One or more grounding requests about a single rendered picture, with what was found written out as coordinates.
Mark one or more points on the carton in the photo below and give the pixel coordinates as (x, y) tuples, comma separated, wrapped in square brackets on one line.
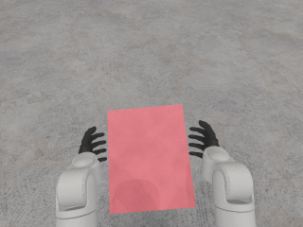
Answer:
[(148, 160)]

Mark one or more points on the robot right hand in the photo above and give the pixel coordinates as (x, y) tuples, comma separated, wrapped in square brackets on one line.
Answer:
[(209, 138)]

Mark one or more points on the robot left hand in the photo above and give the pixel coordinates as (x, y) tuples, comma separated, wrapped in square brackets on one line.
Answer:
[(87, 145)]

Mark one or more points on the right robot forearm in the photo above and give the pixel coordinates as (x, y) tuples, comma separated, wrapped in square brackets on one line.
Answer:
[(233, 189)]

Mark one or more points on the left robot forearm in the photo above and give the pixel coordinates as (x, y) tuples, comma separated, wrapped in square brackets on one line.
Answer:
[(76, 192)]

